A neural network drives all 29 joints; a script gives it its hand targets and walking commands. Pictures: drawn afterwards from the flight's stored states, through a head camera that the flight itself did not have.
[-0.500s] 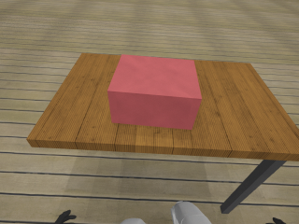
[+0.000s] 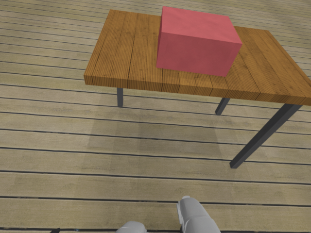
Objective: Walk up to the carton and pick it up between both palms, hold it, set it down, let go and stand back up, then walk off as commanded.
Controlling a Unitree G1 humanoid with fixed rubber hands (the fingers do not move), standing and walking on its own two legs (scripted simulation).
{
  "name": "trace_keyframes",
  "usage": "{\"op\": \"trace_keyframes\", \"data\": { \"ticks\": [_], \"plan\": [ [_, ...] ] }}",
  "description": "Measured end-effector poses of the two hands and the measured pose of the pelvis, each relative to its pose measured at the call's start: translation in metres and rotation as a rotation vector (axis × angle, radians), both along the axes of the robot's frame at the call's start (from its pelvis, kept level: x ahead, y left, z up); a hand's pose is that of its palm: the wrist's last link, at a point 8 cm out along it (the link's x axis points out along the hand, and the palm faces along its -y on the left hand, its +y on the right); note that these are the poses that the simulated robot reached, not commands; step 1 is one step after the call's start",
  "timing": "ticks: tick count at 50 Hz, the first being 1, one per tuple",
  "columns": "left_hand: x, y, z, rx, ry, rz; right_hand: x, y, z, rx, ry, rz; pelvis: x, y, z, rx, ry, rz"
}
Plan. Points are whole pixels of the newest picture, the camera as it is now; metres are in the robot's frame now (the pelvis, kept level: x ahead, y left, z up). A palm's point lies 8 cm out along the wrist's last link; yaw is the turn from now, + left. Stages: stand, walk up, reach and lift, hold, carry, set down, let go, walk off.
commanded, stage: walk off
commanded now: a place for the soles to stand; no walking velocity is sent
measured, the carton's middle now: (193, 40) +0.78 -0.13 +0.10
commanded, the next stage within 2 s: stand in 0.60 s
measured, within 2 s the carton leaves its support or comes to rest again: neither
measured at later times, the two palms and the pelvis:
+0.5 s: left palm out of the picture -0.07 +0.35 -0.08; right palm out of the picture -0.14 -0.27 -0.04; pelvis -0.19 +0.05 +0.03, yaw -2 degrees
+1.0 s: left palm out of the picture -0.43 +0.30 -0.03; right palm out of the picture -0.44 -0.32 -0.03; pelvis -0.45 -0.01 +0.08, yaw -2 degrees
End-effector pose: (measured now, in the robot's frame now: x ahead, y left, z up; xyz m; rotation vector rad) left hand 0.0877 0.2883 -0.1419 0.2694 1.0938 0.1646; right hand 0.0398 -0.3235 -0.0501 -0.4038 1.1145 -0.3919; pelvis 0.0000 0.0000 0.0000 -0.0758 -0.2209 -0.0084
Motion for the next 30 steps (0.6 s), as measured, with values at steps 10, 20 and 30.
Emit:
{"op": "trace_keyframes", "data": {
  "ticks": [10,20,30],
  "plan": [
    [-0.037,0.027,0.072,0.043,0.028,-0.061,-0.120,0.045,0.033,0.062,0.104,-0.103,-0.069,0.030,0.060,0.052,0.068,-0.071],
    [-0.140,0.065,0.077,0.124,0.098,-0.047,-0.145,0.053,0.008,0.079,0.010,-0.040,-0.151,0.044,0.049,0.031,0.069,-0.046],
    [-0.216,0.048,0.068,0.043,0.028,-0.053,-0.213,0.042,0.034,0.028,-0.139,-0.024,-0.243,0.039,0.048,0.045,-0.026,-0.044]
  ]
}}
